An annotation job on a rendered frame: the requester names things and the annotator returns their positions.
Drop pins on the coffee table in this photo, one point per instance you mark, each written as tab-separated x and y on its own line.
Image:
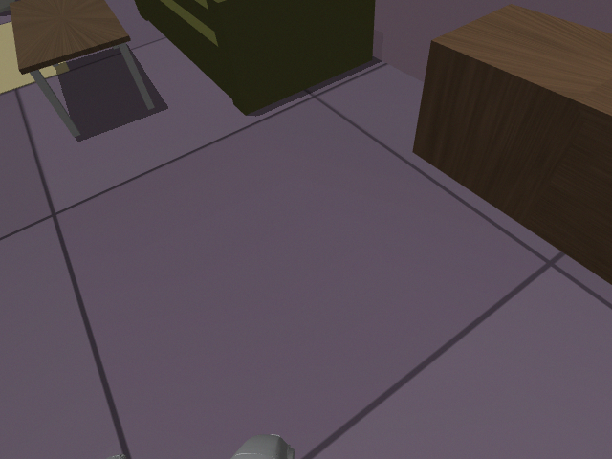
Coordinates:
47	32

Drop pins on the sofa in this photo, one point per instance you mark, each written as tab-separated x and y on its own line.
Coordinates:
262	51

